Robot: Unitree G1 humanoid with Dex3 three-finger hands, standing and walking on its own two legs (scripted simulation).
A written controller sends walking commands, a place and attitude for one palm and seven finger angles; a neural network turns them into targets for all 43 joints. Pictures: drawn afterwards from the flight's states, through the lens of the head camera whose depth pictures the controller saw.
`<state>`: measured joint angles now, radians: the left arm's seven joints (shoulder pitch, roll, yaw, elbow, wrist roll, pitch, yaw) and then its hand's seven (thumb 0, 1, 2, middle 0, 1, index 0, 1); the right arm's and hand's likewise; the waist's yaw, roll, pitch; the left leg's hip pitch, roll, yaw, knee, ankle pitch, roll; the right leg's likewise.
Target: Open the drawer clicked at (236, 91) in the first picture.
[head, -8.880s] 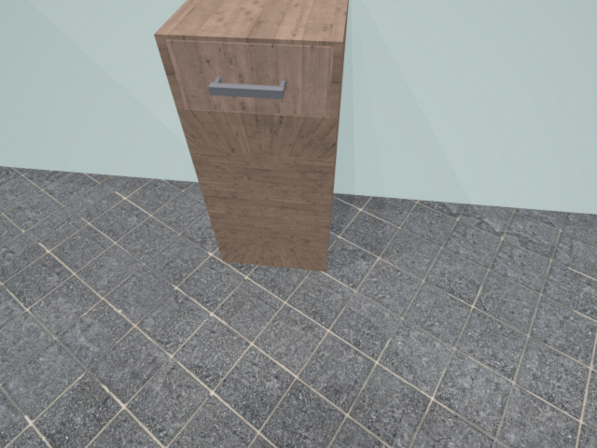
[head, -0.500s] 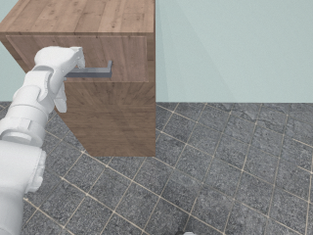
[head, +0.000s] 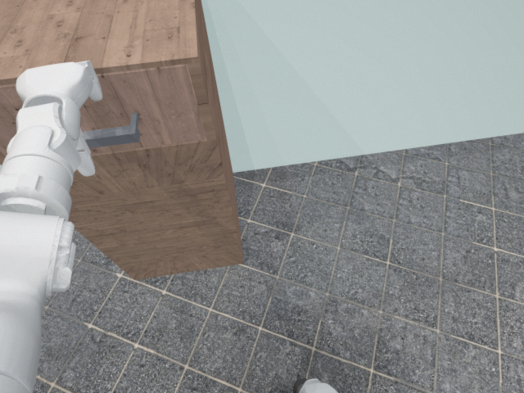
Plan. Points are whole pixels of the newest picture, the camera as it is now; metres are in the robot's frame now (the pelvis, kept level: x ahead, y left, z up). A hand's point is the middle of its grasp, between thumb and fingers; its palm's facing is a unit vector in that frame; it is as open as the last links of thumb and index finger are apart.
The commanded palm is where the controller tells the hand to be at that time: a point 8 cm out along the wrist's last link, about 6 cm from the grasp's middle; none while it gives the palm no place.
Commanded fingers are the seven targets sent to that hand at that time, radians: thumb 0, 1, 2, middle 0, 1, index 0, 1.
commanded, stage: move the hooked fingers above the handle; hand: left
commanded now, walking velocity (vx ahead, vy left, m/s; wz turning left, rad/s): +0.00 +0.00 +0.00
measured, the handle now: (88, 131) +0.57 +0.26 +0.06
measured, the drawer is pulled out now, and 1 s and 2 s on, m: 0.00 0.00 0.00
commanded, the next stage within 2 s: none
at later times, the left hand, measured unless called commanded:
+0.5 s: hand (63, 113) +0.53 +0.24 +0.14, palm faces -0.03 +0.04 -1.00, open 13.3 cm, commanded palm +0.51 +0.23 +0.17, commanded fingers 0.00 -0.50 0.30 -0.30 -1.20 -0.30 -1.20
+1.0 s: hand (45, 128) +0.51 +0.27 +0.13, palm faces -0.02 +0.04 -1.00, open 13.6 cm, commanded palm +0.50 +0.25 +0.17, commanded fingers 0.00 -0.50 0.30 -0.30 -1.20 -0.30 -1.20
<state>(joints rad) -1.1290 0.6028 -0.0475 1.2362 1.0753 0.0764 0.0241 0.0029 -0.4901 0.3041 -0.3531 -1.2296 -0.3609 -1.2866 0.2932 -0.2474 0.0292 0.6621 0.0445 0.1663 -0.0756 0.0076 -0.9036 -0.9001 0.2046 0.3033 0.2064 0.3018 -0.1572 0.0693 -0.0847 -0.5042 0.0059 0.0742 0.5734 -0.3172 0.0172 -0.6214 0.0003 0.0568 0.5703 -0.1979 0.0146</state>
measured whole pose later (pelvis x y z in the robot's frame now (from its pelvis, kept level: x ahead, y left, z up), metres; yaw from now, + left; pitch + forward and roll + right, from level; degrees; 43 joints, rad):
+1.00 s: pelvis +0.02 +0.00 +0.00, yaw +2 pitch +16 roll +0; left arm -1.03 0.59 -0.07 1.10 1.04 0.08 0.12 0.00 -0.49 0.30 -0.35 -1.22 -0.35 -1.23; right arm 0.33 -0.27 -0.04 0.71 0.02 0.14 -0.03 0.01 -0.91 -0.90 0.20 0.30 0.20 0.30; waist -0.10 0.07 -0.11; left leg -0.53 0.00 0.03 0.60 -0.35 0.02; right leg -0.62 -0.01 0.01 0.58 -0.23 0.01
